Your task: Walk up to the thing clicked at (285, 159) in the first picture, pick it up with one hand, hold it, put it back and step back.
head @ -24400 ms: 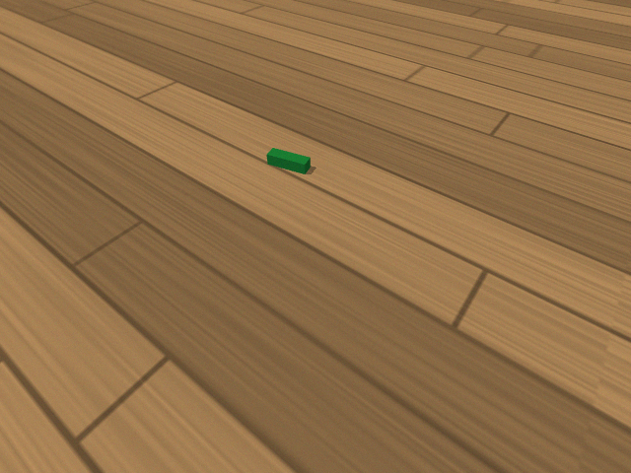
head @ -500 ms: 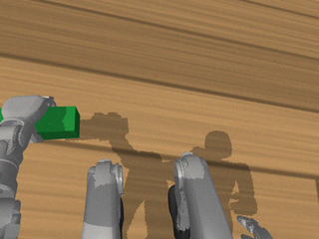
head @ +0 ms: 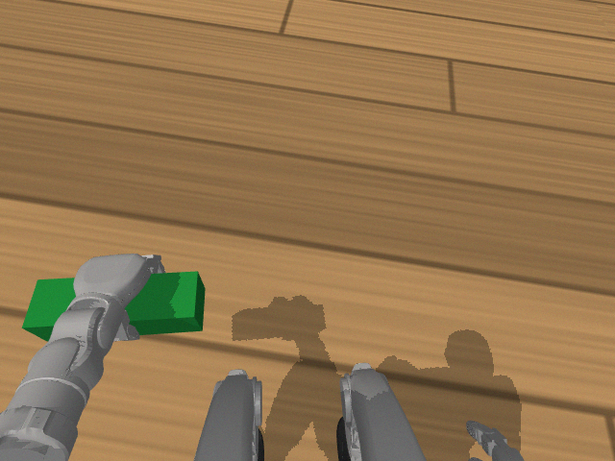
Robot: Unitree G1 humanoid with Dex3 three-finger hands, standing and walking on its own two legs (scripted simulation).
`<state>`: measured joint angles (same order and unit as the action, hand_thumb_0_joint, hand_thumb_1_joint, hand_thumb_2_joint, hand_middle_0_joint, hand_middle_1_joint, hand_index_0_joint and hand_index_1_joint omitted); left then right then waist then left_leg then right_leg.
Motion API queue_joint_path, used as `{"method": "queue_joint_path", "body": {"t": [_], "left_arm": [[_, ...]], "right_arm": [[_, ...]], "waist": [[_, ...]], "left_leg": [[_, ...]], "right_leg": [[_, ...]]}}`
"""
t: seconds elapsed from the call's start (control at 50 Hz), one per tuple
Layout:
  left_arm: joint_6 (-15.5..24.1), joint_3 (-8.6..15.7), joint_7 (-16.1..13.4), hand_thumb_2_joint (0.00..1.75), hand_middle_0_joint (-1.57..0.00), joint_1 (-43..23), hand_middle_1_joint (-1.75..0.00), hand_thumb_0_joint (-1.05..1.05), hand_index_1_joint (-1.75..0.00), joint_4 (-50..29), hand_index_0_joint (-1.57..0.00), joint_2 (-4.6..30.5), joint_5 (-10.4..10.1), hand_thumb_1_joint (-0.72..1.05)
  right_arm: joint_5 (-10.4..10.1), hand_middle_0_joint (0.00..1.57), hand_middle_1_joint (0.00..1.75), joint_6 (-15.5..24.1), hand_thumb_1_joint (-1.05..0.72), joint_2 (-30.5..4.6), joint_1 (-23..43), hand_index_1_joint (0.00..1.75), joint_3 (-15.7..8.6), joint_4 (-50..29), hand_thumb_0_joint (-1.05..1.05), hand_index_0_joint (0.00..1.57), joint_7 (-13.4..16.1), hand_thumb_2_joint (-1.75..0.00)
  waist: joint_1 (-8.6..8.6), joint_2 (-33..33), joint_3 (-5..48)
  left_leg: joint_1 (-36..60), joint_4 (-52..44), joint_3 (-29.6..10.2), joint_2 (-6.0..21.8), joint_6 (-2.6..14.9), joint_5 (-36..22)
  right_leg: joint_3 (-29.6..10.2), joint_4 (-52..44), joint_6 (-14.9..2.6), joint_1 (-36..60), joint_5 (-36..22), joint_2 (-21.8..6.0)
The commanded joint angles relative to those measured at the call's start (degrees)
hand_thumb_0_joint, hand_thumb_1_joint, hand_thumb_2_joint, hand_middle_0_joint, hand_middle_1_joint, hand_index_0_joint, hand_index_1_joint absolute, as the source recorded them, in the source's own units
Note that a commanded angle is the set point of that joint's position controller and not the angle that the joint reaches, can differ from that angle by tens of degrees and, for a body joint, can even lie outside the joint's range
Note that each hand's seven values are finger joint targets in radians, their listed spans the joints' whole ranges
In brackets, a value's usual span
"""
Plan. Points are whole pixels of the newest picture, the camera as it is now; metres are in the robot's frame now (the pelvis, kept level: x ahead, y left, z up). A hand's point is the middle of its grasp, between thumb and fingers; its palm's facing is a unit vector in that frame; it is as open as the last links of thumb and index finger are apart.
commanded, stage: lift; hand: left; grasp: from above
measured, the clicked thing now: (122, 306) +0.36 +0.27 -0.11
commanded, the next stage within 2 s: hold in 0.66 s
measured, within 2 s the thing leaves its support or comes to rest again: neither
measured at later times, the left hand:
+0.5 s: hand (114, 269) +0.36 +0.23 +0.04, palm faces -0.46 -0.07 -0.89, open 10.2 cm
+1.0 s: hand (101, 237) +0.37 +0.22 +0.09, palm faces -0.46 -0.06 -0.89, open 10.2 cm
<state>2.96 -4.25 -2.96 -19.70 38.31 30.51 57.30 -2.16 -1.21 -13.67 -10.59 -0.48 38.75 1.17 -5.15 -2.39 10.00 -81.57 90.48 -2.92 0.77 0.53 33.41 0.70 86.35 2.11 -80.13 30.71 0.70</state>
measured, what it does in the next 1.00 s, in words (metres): rises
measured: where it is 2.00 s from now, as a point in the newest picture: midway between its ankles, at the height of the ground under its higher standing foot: outside the picture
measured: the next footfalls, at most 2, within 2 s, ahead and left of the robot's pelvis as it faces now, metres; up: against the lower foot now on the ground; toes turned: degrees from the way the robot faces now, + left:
none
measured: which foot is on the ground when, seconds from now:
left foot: down 0.00-1.00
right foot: down 0.00-1.00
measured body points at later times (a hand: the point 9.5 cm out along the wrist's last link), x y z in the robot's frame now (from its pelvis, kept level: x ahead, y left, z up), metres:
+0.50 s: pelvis +0.04 +0.00 +0.12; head +0.11 +0.00 +0.57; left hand +0.38 +0.23 +0.09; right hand +0.13 -0.27 +0.00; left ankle +0.07 +0.11 -0.55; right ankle +0.09 -0.14 -0.55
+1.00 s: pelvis +0.07 +0.00 +0.16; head +0.10 -0.01 +0.61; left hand +0.39 +0.22 +0.14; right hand +0.17 -0.27 +0.04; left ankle +0.07 +0.11 -0.55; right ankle +0.09 -0.14 -0.55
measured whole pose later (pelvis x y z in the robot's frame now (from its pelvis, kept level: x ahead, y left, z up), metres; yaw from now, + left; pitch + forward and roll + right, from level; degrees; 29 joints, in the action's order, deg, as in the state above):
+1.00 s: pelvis +0.07 +0.00 +0.16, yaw +0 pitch +8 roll -1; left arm 0.3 -11.0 -4.8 -16.2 44.2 22.2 58.0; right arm -2.3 -0.3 -14.2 -13.8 -2.7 41.8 2.4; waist -2.2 -2.1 4.1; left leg -29.9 42.6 0.3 0.8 0.2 20.6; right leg -1.8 40.7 1.5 -30.1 18.5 0.0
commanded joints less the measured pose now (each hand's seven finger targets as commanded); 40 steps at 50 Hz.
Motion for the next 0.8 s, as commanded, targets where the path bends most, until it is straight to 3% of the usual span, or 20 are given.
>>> {"method": "queue_joint_path", "body": {"t": [0.0, 0.06, 0.12, 0.14, 0.22, 0.38, 0.44, 0.5, 0.6, 0.68, 0.74, 0.78], "left_arm": [[0.05, 4.29, -3.11, 0.92, -1.00, -16.31, -0.82, 0.00, -0.82, -9.30, -1.01, 11.94, -0.31, 0.66], [0.23, 3.47, -3.75, 0.92, -0.98, -16.88, -0.84, 0.00, -0.83, -7.91, -0.99, 10.69, -0.22, 0.64], [0.22, 2.84, -4.41, 0.89, -0.95, -14.32, -0.84, 0.00, -0.82, -5.85, -0.97, 8.95, 0.65, 0.62], [0.23, 3.54, -4.80, 0.90, -0.94, -15.31, -0.85, 0.00, -0.83, -5.93, -0.95, 10.00, 0.96, 0.61], [-0.09, 1.93, -6.34, 0.94, -0.96, -17.27, -0.87, 0.00, -0.86, -4.49, -0.97, 7.92, 1.66, 0.63], [-2.41, 0.55, -7.59, 0.96, -0.97, -16.06, -0.88, 0.00, -0.87, -3.16, -0.97, 5.94, 1.19, 0.63], [-3.04, 0.02, -7.36, 0.97, -0.95, -16.45, -0.89, 0.00, -0.88, -3.05, -0.96, 5.20, 0.56, 0.61], [-3.26, -0.39, -7.29, 0.94, -0.95, -15.54, -0.84, 0.00, -0.84, -1.91, -0.95, 4.76, 0.65, 0.58], [-3.27, -0.62, -6.66, 0.97, -0.95, -15.69, -0.86, 0.00, -0.85, -3.56, -0.96, 4.96, 0.57, 0.60], [-2.66, -1.27, -6.23, 1.00, -0.99, -16.00, -0.86, 0.00, -0.86, -4.03, -1.00, 3.87, 0.17, 0.65], [-2.54, -1.22, -5.92, 1.01, -0.98, -15.90, -0.87, 0.00, -0.87, -4.97, -0.98, 3.93, 0.36, 0.63], [-2.54, -1.38, -5.81, 0.94, -0.96, -15.46, -0.88, 0.00, -0.86, -5.18, -0.99, 4.00, 0.60, 0.65]], "right_arm": [[-0.53, 0.20, 0.30, 2.91, -0.90, -9.42, -3.62, 0.30, -3.28, -4.04, 0.00, 0.20, 1.82, -0.90], [-0.64, 0.20, 0.30, 3.88, -0.90, -9.01, -3.75, 0.30, -3.30, -3.53, 0.00, 0.20, 2.08, -0.90], [-0.59, 0.20, 0.30, 4.52, -0.90, -8.73, -4.23, 0.30, -3.56, -2.99, 0.00, 0.20, 2.16, -0.90], [-0.55, 0.20, 0.30, 4.65, -0.90, -9.00, -4.47, 0.30, -3.75, -2.65, 0.00, 0.20, 2.19, -0.90], [-0.44, 0.20, 0.30, 5.09, -0.90, -8.96, -4.53, 0.30, -3.75, -2.31, 0.00, 0.20, 2.11, -0.90], [-0.15, 0.20, 0.30, 5.06, -0.90, -8.91, -5.78, 0.30, -4.02, -1.39, 0.00, 0.20, 1.88, -0.90], [0.06, 0.20, 0.30, 4.80, -0.90, -8.70, -5.92, 0.30, -4.11, -1.17, 0.00, 0.20, 1.86, -0.90], [0.04, 0.20, 0.30, 4.53, -0.90, -8.67, -5.81, 0.30, -4.09, -1.57, 0.00, 0.20, 1.76, -0.90], [-0.01, 0.20, 0.30, 4.22, -0.90, -8.52, -4.90, 0.30, -4.33, -2.08, 0.00, 0.20, 1.79, -0.90], [-0.07, 0.20, 0.30, 3.93, -0.90, -8.81, -4.76, 0.30, -4.53, -2.51, 0.00, 0.20, 1.76, -0.90], [0.00, 0.20, 0.30, 3.73, -0.90, -8.53, -4.43, 0.30, -4.57, -2.21, 0.00, 0.20, 1.86, -0.90], [-0.06, 0.20, 0.30, 3.64, -0.90, -8.74, -4.14, 0.30, -4.63, -2.28, 0.00, 0.20, 1.91, -0.90]], "waist": [[-0.05, -4.24, 20.80], [-0.14, -3.29, 18.48], [0.60, -2.61, 19.31], [1.02, -3.01, 19.47], [1.05, -3.64, 16.07], [1.94, -1.96, 16.06], [1.63, -1.61, 15.11], [1.78, -1.07, 12.73], [2.89, -1.64, 12.53], [2.04, -0.91, 11.25], [2.61, -1.03, 12.46], [2.32, -0.50, 12.03]], "left_leg": [[24.82, -21.81, -0.21, -0.58, 0.66, -2.81], [26.71, -24.82, 0.76, -0.98, 0.74, -2.50], [31.29, -27.22, 1.30, -1.19, 0.43, -7.17], [32.95, -28.53, 1.11, -1.03, 0.28, -8.30], [37.04, -33.73, 0.79, -0.91, 0.11, -6.60], [46.94, -39.93, 1.26, -1.06, -0.37, -17.23], [48.84, -41.44, 1.73, -1.22, -0.38, -20.61], [50.08, -43.98, 2.06, -1.50, -0.31, -19.49], [54.00, -47.28, 2.29, -1.70, -0.46, -21.94], [56.60, -49.22, 2.32, -1.53, -0.52, -23.11], [58.46, -50.18, 2.54, -1.64, -0.55, -25.50], [59.80, -50.79, 2.64, -1.68, -0.53, -26.89]], "right_leg": [[1.03, -17.45, -3.25, 18.58, -3.14, 1.78], [-0.11, -22.28, -3.29, 22.87, -2.26, 1.80], [-0.49, -25.38, -3.47, 27.53, -5.69, 1.93], [-0.41, -26.03, -3.46, 28.63, -6.85, 1.91], [-0.11, -29.86, -3.33, 30.92, -6.39, 2.13], [-0.37, -36.73, -3.23, 40.64, -14.99, 2.06], [-0.92, -39.12, -3.03, 43.70, -18.28, 1.84], [-1.08, -41.84, -3.04, 45.21, -17.16, 1.63], [-1.36, -44.98, -2.92, 49.96, -19.04, 1.44], [-1.05, -46.88, -2.86, 50.93, -20.01, 1.52], [-1.48, -47.90, -2.88, 52.98, -22.12, 1.47], [-1.52, -48.58, -2.80, 53.69, -23.50, 1.44]]}}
